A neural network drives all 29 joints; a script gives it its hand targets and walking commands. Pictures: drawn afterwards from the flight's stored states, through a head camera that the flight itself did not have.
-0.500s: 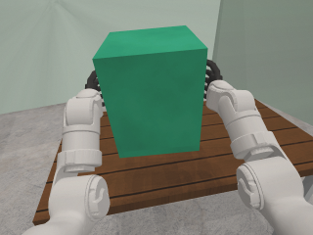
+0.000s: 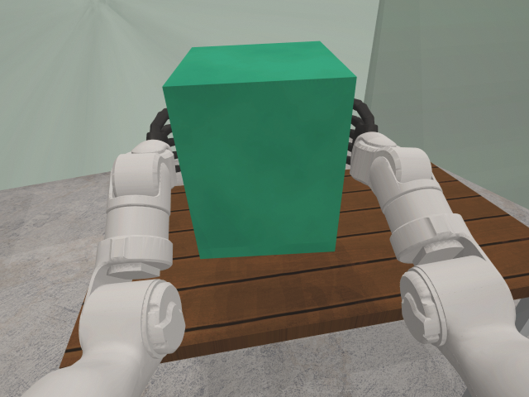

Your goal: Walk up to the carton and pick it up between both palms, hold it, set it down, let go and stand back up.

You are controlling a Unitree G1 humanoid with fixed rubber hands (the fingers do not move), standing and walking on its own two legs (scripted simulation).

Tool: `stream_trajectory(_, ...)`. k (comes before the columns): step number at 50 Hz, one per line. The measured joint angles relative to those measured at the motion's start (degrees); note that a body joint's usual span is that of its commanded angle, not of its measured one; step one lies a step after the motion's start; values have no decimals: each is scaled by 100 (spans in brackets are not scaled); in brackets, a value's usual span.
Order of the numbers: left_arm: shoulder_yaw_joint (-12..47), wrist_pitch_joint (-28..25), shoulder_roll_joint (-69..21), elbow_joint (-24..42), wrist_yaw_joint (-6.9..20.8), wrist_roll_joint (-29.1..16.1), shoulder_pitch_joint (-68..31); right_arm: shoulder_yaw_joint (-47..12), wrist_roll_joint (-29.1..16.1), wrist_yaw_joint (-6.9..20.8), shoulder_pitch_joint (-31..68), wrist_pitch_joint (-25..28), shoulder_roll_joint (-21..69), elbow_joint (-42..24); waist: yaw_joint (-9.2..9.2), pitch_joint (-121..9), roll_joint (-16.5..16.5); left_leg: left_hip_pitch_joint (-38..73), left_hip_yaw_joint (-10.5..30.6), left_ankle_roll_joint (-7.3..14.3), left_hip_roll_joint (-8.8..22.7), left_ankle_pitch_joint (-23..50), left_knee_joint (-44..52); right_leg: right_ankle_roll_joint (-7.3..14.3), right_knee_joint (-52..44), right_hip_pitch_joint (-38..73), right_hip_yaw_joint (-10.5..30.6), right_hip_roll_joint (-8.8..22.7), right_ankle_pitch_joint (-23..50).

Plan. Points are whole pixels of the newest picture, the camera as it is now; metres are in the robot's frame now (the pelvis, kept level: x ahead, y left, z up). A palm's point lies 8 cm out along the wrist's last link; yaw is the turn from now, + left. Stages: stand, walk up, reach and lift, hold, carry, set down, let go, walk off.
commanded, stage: hold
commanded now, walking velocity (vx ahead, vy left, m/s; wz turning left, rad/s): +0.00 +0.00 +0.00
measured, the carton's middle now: (261, 146) +0.40 +0.01 +0.29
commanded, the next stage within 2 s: none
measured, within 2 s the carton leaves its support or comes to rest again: neither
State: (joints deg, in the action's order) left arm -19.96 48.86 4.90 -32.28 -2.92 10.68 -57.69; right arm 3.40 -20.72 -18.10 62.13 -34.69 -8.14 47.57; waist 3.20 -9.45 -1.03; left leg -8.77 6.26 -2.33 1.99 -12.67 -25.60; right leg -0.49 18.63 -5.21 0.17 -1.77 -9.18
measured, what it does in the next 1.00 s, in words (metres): stands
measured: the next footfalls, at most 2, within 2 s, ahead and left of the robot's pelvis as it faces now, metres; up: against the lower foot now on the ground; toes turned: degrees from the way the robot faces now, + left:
none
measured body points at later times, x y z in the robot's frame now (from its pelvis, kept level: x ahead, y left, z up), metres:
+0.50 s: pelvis +0.02 +0.00 +0.00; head -0.08 +0.02 +0.44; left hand +0.39 +0.15 +0.28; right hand +0.39 -0.15 +0.29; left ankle +0.02 +0.14 -0.74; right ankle +0.02 -0.13 -0.74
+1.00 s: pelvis +0.00 +0.00 +0.00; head -0.09 +0.02 +0.44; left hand +0.39 +0.15 +0.29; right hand +0.39 -0.14 +0.30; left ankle +0.02 +0.14 -0.74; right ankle +0.02 -0.13 -0.74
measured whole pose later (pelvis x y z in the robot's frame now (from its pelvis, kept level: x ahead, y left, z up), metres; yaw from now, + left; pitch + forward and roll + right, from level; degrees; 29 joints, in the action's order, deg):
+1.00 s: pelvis +0.00 +0.00 +0.00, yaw +0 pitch -5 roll -2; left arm -19.9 50.4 4.6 -28.6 -1.6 12.2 -56.9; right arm 3.0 -21.3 -18.6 61.5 -36.6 -8.1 44.5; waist 4.2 -8.7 -0.9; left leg -8.3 6.6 -2.2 1.8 -12.8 -25.6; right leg -0.6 17.8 -4.3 0.7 -1.9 -9.0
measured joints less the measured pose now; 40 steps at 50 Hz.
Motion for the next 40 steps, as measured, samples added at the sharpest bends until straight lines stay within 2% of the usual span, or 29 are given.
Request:
stream_trajectory(8, 142, -48, 38, 16, -2, -53, 33, -111, -91, -25, -76, 10, -52, -113, 19, 29, -5, -39, 41, -11, 9, -5, 24, 11, -88, 5, -25, -16, 16)
stream_trajectory(17, 338, 43, -34, 673, -23, -168, 537, -410, -398, -200, -526, -116, -123, -786, 106, 103, -43, 107, 69, -7, 33, -123, -32, 7, -203, 235, -30, -50, -15)
stream_trajectory(25, 310, 278, -182, 1306, -11, -98, 907, -415, -455, -253, -748, -299, -90, -1198, 152, 116, -52, 282, 36, 13, 32, -216, -83, -10, -178, 407, 21, -54, -82)
stream_trajectory(33, 20, 414, -251, 1272, 126, 110, 753, -272, -331, -220, -510, -397, 2, -950, 126, 120, -21, 380, -19, 34, 6, -176, -26, -28, -137, 443, 85, -26, -79)
stream_trajectory(40, -91, 337, -157, 800, 162, 190, 371, -22, -77, -116, -185, -351, 65, -532, 82, 71, 6, 230, -14, 39, -24, -100, -16, -31, -57, 256, 85, -2, -57)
